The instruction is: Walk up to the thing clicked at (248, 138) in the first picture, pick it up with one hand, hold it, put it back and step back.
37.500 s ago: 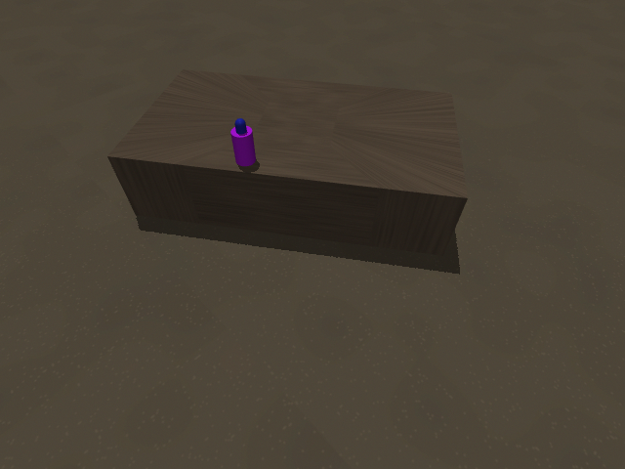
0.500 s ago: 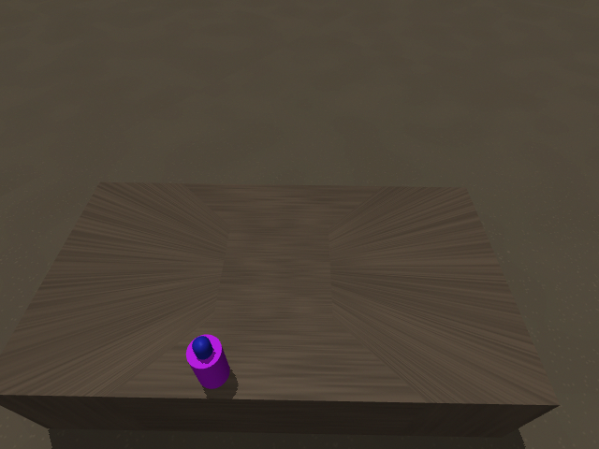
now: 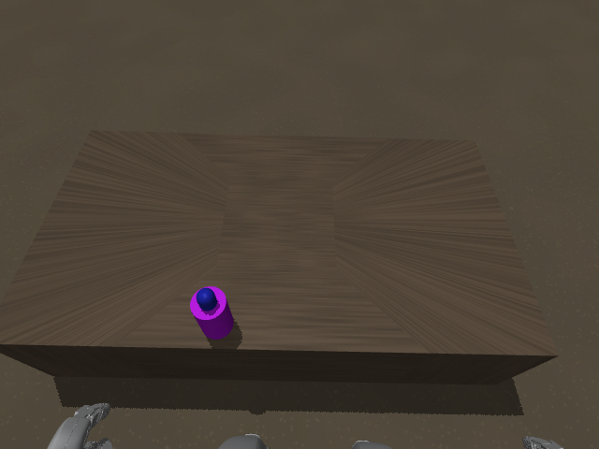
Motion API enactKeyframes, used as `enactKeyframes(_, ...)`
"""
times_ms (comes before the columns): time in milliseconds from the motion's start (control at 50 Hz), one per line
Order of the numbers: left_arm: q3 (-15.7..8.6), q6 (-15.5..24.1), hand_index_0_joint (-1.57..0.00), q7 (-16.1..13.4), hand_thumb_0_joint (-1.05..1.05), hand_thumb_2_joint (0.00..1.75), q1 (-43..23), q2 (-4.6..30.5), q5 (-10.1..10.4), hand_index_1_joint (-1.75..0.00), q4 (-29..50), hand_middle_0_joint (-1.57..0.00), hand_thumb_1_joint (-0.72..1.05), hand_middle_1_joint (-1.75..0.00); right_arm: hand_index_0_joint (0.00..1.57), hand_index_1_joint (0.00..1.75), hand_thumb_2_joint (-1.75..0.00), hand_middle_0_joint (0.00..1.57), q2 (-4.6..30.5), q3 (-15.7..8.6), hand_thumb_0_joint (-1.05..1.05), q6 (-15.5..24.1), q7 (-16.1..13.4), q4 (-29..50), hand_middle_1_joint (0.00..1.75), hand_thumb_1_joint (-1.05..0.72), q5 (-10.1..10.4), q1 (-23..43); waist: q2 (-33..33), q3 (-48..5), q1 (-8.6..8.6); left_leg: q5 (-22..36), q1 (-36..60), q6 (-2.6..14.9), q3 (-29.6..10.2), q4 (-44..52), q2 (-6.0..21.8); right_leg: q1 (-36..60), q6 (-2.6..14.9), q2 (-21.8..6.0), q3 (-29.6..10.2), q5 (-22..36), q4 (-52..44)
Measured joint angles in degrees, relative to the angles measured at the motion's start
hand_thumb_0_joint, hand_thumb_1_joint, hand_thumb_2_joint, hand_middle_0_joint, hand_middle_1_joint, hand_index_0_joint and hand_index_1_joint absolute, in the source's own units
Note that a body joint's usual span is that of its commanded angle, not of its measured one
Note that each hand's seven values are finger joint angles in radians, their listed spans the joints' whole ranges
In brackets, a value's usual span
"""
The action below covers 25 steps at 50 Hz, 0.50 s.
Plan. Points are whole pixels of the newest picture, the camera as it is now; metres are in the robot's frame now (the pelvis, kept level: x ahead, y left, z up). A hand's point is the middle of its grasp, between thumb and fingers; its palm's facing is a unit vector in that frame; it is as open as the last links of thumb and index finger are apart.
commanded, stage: step back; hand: left
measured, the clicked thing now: (211, 309) +0.42 +0.21 -0.34
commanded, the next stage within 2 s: none
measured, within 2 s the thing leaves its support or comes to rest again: neither
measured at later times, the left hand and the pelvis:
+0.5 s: hand out of the picture +0.00 +0.25 -0.14, palm faces -0.10 -0.92 -0.39, open 7.4 cm; pelvis -0.10 -0.01 +0.00, yaw -5 degrees
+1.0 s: hand out of the picture -0.12 +0.28 -0.14, palm faces -0.03 -0.93 -0.36, open 7.4 cm; pelvis -0.24 +0.02 +0.01, yaw -2 degrees
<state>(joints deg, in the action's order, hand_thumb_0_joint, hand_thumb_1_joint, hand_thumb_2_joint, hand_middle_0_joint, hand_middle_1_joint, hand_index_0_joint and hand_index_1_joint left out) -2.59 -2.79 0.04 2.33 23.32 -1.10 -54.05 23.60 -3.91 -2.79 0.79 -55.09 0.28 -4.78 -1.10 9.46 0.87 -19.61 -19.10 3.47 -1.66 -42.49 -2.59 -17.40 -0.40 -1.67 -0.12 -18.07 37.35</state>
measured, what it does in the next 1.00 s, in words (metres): walks backwards: right foot, then left foot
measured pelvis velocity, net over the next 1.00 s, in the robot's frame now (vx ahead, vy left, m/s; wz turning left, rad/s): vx -0.24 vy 0.02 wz -0.04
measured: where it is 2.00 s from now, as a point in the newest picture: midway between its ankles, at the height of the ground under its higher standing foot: outside the picture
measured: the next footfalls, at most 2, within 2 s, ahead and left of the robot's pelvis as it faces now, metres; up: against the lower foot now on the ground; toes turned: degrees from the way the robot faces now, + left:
right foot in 0.42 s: -0.07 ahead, -0.13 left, +0.00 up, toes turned -1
left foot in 0.76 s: -0.15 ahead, +0.12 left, +0.00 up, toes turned -3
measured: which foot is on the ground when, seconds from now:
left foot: down 0.00-0.44, up 0.46-0.74, down 0.76-1.00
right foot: down 0.00-0.02, up 0.04-0.40, down 0.42-0.78, up 0.80-1.00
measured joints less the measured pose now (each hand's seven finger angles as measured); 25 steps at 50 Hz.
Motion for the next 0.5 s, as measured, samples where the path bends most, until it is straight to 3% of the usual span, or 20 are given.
enactKeyframes(20,-0.01,-0.22,-0.2,-0.01,0.01,0.89,-0.1,0.21,0.01,-0.3,0.55,-0.2,0.9,-0.3,0.2,0.3,-0.9,0.2,0.17,-0.1,0.0,0.24,0.14,0.55,0.3,-0.91,-0.09,-0.91,-0.14,-0.41,0.18,1.6,1.12,-0.39,-0.01,2.05,0.22,-1.2,-0.27,-0.17,-0.05,-0.67,1.67)
enactKeyframes(40,-0.11,-0.46,-0.2,-0.13,0.01,0.89,-0.6,0.43,0.24,-0.3,1.01,-0.2,0.9,-0.3,0.2,0.3,-0.9,0.2,0.09,-0.29,0.0,0.51,0.13,0.88,0.3,-0.91,-0.43,-1.53,-0.6,-0.34,0.26,-0.58,1.3,-1.03,0.07,2.73,-0.1,-2.76,0.26,-0.21,-0.92,-1.11,3.94)
enactKeyframes(60,-0.38,-0.7,-0.2,-0.39,0.01,0.89,-1.32,0.66,0.43,-0.3,1.47,-0.2,0.9,-0.3,0.2,0.3,-0.9,0.2,-0.26,-0.28,0.0,0.73,0.1,1.08,0.3,-0.91,-0.74,-1.82,-1.23,0.47,0.14,-0.99,1.01,-1.05,0.38,2.28,-0.4,-4.26,0.91,0.76,-3.37,-4.77,7.59)
enactKeyframes(120,-0.63,-0.95,-0.2,-1.26,0.01,0.89,-2.08,0.83,0.64,-0.3,2.31,-0.2,0.9,-0.3,0.2,0.3,-0.9,0.2,-1.6,0.33,0.0,0.81,-0.12,1.48,0.3,-0.91,-1.22,-2.58,-1.51,2.16,0.52,1.02,0.92,-0.79,0.19,3.54,0.16,-7.93,1.83,6.29,-8.92,-13.3,21.48)
enactKeyframes(160,-0.47,-0.83,-0.2,-1.3,0.01,0.89,-1.32,0.83,0.88,-0.3,2.76,-0.2,0.9,-0.3,0.2,0.3,-0.9,0.2,-2.44,0.68,0.0,0.66,-0.63,1.9,0.3,-0.91,-1.42,-2.96,-1.61,2.23,0.46,2.84,1.08,-0.72,0.55,5.77,0.69,-9.39,1.68,7.95,-9.65,-12.97,27.42)
enactKeyframes(220,-0.39,-0.76,-0.2,-1.03,0.01,0.89,0.63,0.5,0.75,-0.3,3.23,-0.2,0.9,-0.3,0.2,0.3,-0.9,0.2,-3.06,0.89,0.0,0.94,-1.24,3.37,0.3,-0.91,-1.47,-3.32,-1.23,2.28,0.45,4.58,0.86,-0.7,1.31,7.54,1.5,-8.99,0.6,8.11,-9.19,-12.32,29.94)
enactKeyframes(300,-0.6,-0.94,-0.2,-0.73,0.01,0.89,2.98,-0.05,0.49,-0.3,3.49,-0.2,0.9,-0.3,0.2,0.3,-0.9,0.21,-3.21,1.16,0.0,1.39,-1.58,5.23,0.3,-0.91,-1.52,-3.14,-0.57,2.54,0.34,5.82,-0.34,-0.81,2.47,7.58,2.5,-5.39,-0.5,6.45,-7.93,-12.54,23.64)
enactKeyframes(360,-0.9,-0.73,-0.2,-0.31,0.01,0.89,4.22,-0.41,0.33,-0.3,3.37,-0.2,0.9,-0.3,0.2,0.3,-0.9,0.21,-2.82,1.47,0.0,1.29,-1.51,6.11,0.3,-0.9,-1.6,-2.82,-0.09,2.43,0.02,6.33,-1.83,-1.41,3.35,6.44,3.24,-1.47,-0.27,4.5,-5.73,-11.14,14.01)
enactKeyframes(400,-1.09,-0.25,-0.2,-0.01,0.01,0.89,5.09,-0.7,0.17,-0.3,3.19,-0.2,0.9,-0.3,0.2,0.3,-0.9,0.21,-2.25,1.62,0.0,0.89,-1.33,6.32,0.3,-0.9,-1.41,-2.72,0.39,1.84,-0.36,6.29,-3.3,-2.05,3.8,4.78,3.74,2.07,0.59,3.48,-4.07,-7.25,4.93)
enactKeyframes(440,-1.32,0.33,-0.2,0.06,0.01,0.89,5.71,-1.83,-0.41,-0.3,2.71,-0.2,0.9,-0.3,0.2,0.3,-0.9,0.21,-1.19,1.52,0.0,0.31,-1.27,5.79,0.3,-0.9,-0.88,-2.25,2.81,1.75,-0.2,6.12,-4.69,-2.7,2.69,2.59,5.14,3.98,1.02,4.52,-2.41,-3.3,0.25)
enactKeyframes(460,-1.17,0.4,-0.2,0.31,0.01,0.89,6.2,-2.32,-0.51,-0.3,2.74,-0.2,0.9,-0.3,0.2,0.3,-0.9,0.21,-0.96,1.31,0.0,-0.08,-1.42,5.26,0.3,-0.9,-0.62,-2.19,3.57,1.45,0.1,2.22,-5.55,-2.72,1.02,0.65,4.41,3.73,1.19,4.69,-1.75,-3.17,0.54)
enactKeyframes(500,-0.86,0.39,-0.2,0.66,0.01,0.89,7.32,-2.74,-0.66,-0.3,3.33,-0.2,0.9,-0.3,0.2,0.3,-0.9,0.2,-0.96,1.08,0.0,-0.76,-1.74,4.29,0.3,-0.91,-0.37,-2.43,2.72,0.63,-0.79,-6.0,-7.59,-2.92,-2.18,-8.66,0.23,2.89,1.61,3.44,-2.48,-2.76,0.96)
